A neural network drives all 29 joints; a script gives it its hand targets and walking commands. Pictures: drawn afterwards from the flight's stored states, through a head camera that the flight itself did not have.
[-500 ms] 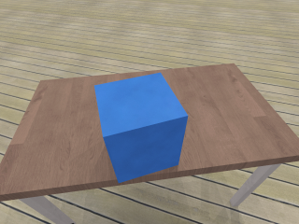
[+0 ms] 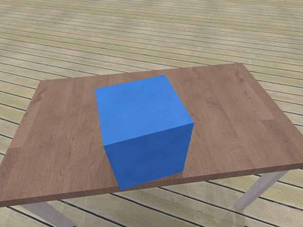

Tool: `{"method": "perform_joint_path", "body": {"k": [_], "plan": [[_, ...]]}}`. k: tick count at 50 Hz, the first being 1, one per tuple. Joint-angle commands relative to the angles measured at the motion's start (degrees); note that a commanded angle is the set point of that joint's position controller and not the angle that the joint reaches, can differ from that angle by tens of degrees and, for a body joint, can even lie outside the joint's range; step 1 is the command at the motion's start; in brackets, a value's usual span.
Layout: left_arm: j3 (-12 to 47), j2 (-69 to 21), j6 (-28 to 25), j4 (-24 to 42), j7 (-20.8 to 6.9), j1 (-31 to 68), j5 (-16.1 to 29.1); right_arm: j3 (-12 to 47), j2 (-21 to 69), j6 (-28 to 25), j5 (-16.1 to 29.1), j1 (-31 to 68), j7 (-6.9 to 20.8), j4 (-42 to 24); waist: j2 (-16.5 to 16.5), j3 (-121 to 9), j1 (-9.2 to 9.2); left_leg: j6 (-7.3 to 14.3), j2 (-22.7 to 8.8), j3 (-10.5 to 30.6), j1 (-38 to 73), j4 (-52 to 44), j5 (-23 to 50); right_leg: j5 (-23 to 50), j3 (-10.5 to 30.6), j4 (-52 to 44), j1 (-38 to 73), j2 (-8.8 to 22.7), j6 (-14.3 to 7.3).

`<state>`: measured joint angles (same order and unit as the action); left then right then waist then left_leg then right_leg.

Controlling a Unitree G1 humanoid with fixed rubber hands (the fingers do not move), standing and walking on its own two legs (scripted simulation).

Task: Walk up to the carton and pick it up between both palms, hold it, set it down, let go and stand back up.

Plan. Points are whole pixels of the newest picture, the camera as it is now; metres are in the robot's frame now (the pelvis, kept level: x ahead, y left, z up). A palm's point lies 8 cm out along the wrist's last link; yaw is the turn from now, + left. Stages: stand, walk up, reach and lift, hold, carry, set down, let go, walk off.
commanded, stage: stand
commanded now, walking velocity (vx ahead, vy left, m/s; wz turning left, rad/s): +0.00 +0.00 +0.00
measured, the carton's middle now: (142, 133) +0.40 +0.05 +0.02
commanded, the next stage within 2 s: walk up in 0.72 s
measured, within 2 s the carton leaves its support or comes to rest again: neither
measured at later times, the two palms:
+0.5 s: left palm out of the picture +0.08 +0.26 -0.10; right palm out of the picture +0.07 -0.26 -0.10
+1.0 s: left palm out of the picture +0.05 +0.27 -0.10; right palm out of the picture +0.06 -0.26 -0.11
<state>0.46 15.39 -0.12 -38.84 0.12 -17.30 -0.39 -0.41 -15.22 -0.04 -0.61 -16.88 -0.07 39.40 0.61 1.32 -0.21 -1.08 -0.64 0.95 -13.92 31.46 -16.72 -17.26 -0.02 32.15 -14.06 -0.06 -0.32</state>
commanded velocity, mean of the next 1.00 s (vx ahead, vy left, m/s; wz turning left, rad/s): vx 0.00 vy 0.00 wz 0.00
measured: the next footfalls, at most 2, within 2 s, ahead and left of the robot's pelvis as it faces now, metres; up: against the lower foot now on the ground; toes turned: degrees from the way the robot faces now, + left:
right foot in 1.24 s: -0.03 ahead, -0.14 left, +0.00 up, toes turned +6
left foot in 1.74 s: -0.14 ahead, +0.06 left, +0.00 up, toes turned +17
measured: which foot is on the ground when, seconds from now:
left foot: down 0.00-1.00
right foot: down 0.00-1.00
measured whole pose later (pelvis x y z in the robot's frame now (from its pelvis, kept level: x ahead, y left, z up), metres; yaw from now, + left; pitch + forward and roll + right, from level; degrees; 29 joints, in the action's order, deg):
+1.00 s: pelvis -0.03 +0.00 +0.00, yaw +1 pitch -2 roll +0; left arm -0.3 16.9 1.0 -39.7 0.4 -16.3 -0.7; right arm -0.8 -16.5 0.2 -0.7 -17.8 -0.4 39.9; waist 0.3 4.4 0.1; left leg -0.9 0.0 2.5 -16.8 33.2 -14.7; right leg -15.6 -1.0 33.7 -16.3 0.5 -0.3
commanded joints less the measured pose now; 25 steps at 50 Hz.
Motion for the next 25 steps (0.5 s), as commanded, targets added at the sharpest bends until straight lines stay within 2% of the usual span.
{"method": "perform_joint_path", "body": {"k": [1, 2, 3, 6, 7, 8, 9, 10, 11, 12, 14, 15, 17, 18, 20, 21, 22, 23, 25], "plan": [[-2.2, 7.2, -0.6, 4.2, 0.4, -1.3, 0.1, -1.9, -7.2, -0.8, 0.1, -1.3, -0.4, -3.8, -0.6, -2.5, 0.01, 2.7, -4.7, 4.2, 1.2, -4.0, 13.9, 13.2, 4.2, -4.8, 0.7, 4.9, -1.4], [-2.4, 8.3, -0.6, 4.2, 0.3, -0.5, 0.1, -1.7, -7.3, -0.6, 0.4, -1.4, -0.4, -4.0, -1.5, -0.2, 0.3, 2.7, -4.3, 4.5, 0.5, -4.9, 11.3, 11.4, 5.3, -5.4, -0.4, 4.9, -1.5], [-2.4, 7.3, -0.6, 4.2, 0.3, -0.8, 0.0, -1.8, -7.4, -0.6, 0.3, -0.7, -0.4, -3.8, 0.2, -0.5, 0.1, 2.8, -4.4, 4.2, 0.2, -5.0, 10.4, 10.3, 5.1, -5.5, 0.0, 4.8, -1.6], [-2.4, 7.0, -0.6, 4.2, 0.2, -0.5, 0.0, -1.6, -7.2, -0.7, 0.3, -0.6, -0.5, -4.0, 1.0, 0.1, 0.43, 2.5, -4.0, 4.0, -0.8, -4.7, 10.2, 11.1, 5.0, -5.6, 0.8, 5.2, -1.5], [-2.6, 7.3, -0.7, 4.5, 0.2, -0.5, 0.2, -1.3, -7.2, -0.8, 0.2, -1.0, -0.5, -3.8, -1.2, -0.8, 0.16, 2.5, -4.0, 4.1, 0.4, -4.9, 9.3, 10.1, 5.4, -6.1, 0.2, 5.2, -1.6], [-2.5, 7.3, -0.7, 4.5, 0.1, -0.3, 0.1, -1.6, -7.6, -0.8, 0.2, -0.3, -0.4, -4.0, 0.6, 0.0, 0.22, 2.7, -4.3, 4.3, -0.8, -5.2, 8.6, 9.1, 5.2, -6.2, 0.1, 5.2, -1.5], [-2.7, 7.4, -0.7, 4.5, 0.1, -0.1, 0.0, -1.6, -6.9, -0.9, 0.1, -0.5, -0.3, -3.9, -0.9, -0.8, 0.42, 2.7, -4.1, 4.2, -0.2, -5.6, 8.1, 8.8, 5.2, -6.4, 0.5, 5.2, -1.6], [-2.7, 7.3, -0.8, 4.4, 0.1, 0.0, -0.1, -1.6, -7.5, -1.0, 0.2, 0.0, -0.3, -4.0, -0.6, -1.9, 0.13, 2.7, -4.3, 4.1, 0.6, -5.0, 8.9, 9.2, 5.0, -6.6, 0.7, 5.1, -1.7], [-2.5, 7.5, -0.7, 4.5, 0.1, -0.1, 0.1, -1.8, -7.6, -0.9, 0.1, -0.1, -0.3, -4.0, -1.8, -0.7, 0.38, 2.5, -4.0, 3.9, 0.0, -5.4, 7.5, 7.9, 4.9, -6.9, -0.5, 5.0, -1.5], [-2.4, 7.5, -0.8, 4.7, 0.1, 0.3, 0.0, -1.8, -7.7, -0.9, 0.1, -0.1, -0.3, -4.0, -0.4, -0.2, 0.09, 2.4, -3.9, 4.2, 0.1, -5.4, 8.6, 8.3, 4.7, -6.8, -0.2, 4.8, -1.6], [-2.5, 6.8, -1.0, 4.1, 0.1, -0.1, 0.0, -1.5, -7.2, -1.1, 0.0, 0.7, -0.3, -3.8, -0.5, -2.0, -0.24, 2.5, -4.0, 3.9, 1.7, -4.5, 8.9, 9.7, 5.4, -6.8, 0.6, 5.3, -1.9], [-2.7, 7.5, -1.0, 4.1, 0.1, 0.0, 0.1, -1.7, -7.0, -1.0, 0.1, 0.5, -0.2, -3.8, -1.9, -2.2, 0.36, 2.4, -3.7, 3.9, 2.2, -4.7, 8.5, 9.4, 5.8, -7.0, -0.2, 5.4, -1.8], [-2.6, 7.5, -1.1, 3.9, 0.2, 0.4, 0.0, -1.9, -7.8, -1.2, 0.1, -0.2, -0.3, -3.7, -0.3, -3.5, 0.34, 2.6, -4.2, 4.3, 2.3, -5.1, 10.0, 10.0, 5.6, -6.0, 1.0, 5.0, -1.8], [-2.6, 7.2, -0.9, 4.1, 0.1, 0.6, 0.0, -1.8, -8.0, -1.1, 0.2, 0.4, -0.3, -3.2, 0.4, -1.7, -0.14, 2.6, -4.3, 4.4, 0.9, -5.6, 8.4, 8.4, 5.5, -6.3, 0.4, 4.7, -1.6], [-2.5, 7.3, -0.8, 3.8, 0.1, 0.0, 0.1, -1.5, -7.3, -1.1, 0.4, 0.2, -0.3, -3.1, -0.2, -1.1, -0.13, 2.7, -4.2, 4.4, 0.7, -6.2, 7.4, 7.7, 5.7, -6.6, 0.6, 4.7, -1.4], [-2.7, 7.4, -0.9, 3.7, 0.1, 0.3, 0.1, -1.6, -7.0, -1.1, 0.2, -0.1, -0.3, -3.0, -1.5, -1.4, 0.4, 2.8, -4.1, 4.5, 1.2, -5.6, 7.5, 7.8, 5.5, -7.1, 0.2, 4.6, -1.6], [-2.4, 6.8, -0.9, 3.8, 0.1, -0.2, 0.0, -1.7, -7.6, -1.0, 0.1, -0.1, -0.3, -2.8, -1.1, -1.7, -0.03, 2.8, -4.0, 4.3, 1.6, -5.4, 6.6, 7.0, 5.7, -7.7, -0.1, 4.7, -1.5], [-2.6, 7.0, -0.8, 3.7, 0.1, -0.1, -0.2, -1.7, -7.5, -0.9, 0.2, -0.4, -0.2, -2.9, 0.1, -0.9, 0.38, 2.8, -3.8, 4.6, 0.6, -5.7, 4.2, 4.8, 6.0, -7.9, 0.0, 4.9, -1.8], [-2.7, 7.6, -0.7, 3.2, 0.1, -0.8, -0.1, -1.8, -7.5, -0.9, 0.1, -0.5, -0.2, -2.6, -0.1, 0.1, -0.04, 2.7, -3.8, 4.7, 0.6, -6.3, 3.2, 3.0, 6.1, -8.1, -1.6, 4.7, -1.7]]}}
